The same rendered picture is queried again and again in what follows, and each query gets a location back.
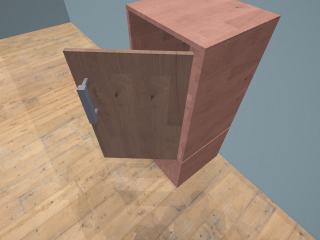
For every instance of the cupboard door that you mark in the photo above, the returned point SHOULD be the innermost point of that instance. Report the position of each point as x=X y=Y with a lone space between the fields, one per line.
x=140 y=96

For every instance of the handle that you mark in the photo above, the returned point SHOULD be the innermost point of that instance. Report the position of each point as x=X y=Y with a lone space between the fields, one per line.
x=86 y=101

